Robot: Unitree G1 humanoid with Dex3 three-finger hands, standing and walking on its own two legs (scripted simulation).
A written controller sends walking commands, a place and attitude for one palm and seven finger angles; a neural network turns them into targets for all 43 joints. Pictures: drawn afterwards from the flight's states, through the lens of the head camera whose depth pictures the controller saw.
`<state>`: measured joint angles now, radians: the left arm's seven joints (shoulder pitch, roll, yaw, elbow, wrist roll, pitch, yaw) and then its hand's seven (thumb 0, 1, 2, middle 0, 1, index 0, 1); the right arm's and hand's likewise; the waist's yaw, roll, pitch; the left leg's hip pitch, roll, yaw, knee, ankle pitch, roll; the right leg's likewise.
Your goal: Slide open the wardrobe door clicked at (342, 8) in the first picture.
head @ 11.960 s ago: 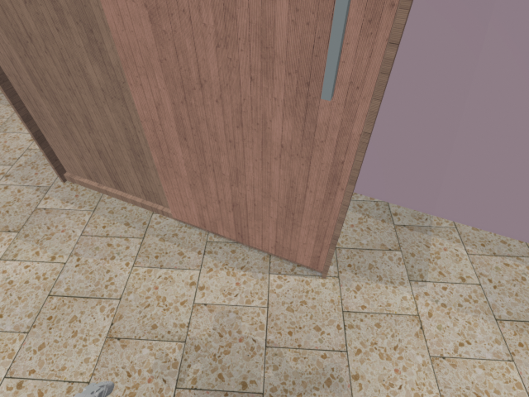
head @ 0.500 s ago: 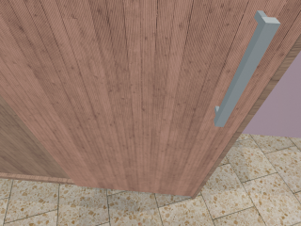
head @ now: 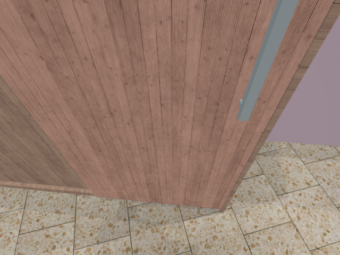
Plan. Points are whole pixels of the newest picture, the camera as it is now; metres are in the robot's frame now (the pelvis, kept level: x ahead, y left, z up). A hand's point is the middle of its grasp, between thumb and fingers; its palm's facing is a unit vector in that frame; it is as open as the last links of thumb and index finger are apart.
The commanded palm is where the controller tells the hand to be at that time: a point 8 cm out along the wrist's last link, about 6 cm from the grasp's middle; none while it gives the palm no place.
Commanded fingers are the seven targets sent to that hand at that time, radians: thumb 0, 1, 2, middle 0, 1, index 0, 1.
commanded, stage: come to a stop and stand still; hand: right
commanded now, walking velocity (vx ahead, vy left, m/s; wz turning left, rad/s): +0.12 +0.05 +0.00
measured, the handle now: (258, 65) +0.45 -0.14 +0.23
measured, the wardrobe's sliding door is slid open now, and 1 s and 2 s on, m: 0.00 0.00 0.00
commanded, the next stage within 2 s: look again from close up in 1.50 s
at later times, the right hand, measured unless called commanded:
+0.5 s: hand out of the picture +0.01 -0.15 -0.17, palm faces +0.02 +0.98 -0.21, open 7.4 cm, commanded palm none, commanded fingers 0.00 -0.90 -0.90 0.20 0.30 0.20 0.30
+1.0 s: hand out of the picture -0.01 -0.17 -0.17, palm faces +0.01 +0.97 -0.23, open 7.4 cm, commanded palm none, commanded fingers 0.00 -0.90 -0.90 0.20 0.30 0.20 0.30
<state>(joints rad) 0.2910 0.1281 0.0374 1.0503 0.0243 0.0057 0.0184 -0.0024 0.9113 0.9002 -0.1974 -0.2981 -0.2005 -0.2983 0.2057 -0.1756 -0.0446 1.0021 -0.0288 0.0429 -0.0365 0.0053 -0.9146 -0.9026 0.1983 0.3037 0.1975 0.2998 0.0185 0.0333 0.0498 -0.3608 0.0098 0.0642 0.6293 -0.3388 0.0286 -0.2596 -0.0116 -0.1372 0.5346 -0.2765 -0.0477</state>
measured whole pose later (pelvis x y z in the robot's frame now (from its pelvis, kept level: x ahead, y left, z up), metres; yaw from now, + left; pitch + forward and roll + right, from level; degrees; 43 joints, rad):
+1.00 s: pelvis -0.02 +0.01 +0.00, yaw +0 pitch -3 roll +0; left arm 0.26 0.17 0.01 1.05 0.01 0.02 0.01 0.00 0.92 0.90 -0.20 -0.30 -0.20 -0.30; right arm 0.33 -0.18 0.01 1.02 -0.02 0.00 -0.04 0.00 -0.91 -0.90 0.20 0.30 0.20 0.30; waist 0.01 0.00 0.02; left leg -0.16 -0.01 0.02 0.49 -0.29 0.01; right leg -0.22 -0.03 -0.13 0.49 -0.22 -0.03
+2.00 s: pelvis -0.03 -0.02 +0.01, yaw +1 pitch -1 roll +0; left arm 0.26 0.15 0.02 1.09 0.01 0.01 0.01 0.00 0.91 0.90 -0.20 -0.30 -0.20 -0.30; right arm 0.31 -0.15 0.00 1.06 -0.03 0.00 -0.04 0.00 -0.91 -0.90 0.20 0.30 0.20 0.30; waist 0.01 0.01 0.05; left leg -0.20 0.03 0.00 0.46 -0.25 -0.03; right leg -0.25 0.01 -0.15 0.44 -0.18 -0.07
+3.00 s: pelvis +0.00 +0.00 +0.00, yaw -2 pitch +0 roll -1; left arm 0.38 0.17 -0.01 0.92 -0.05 -0.18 0.06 0.01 0.92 0.90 -0.20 -0.30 -0.20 -0.30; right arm 0.51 -0.21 -0.01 0.31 0.10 0.05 -0.14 0.04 -0.94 -0.89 0.20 0.32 0.20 0.31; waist 0.01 0.02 0.00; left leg -0.20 0.04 0.04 0.54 -0.34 0.00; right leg -0.25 0.02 -0.11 0.48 -0.24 -0.03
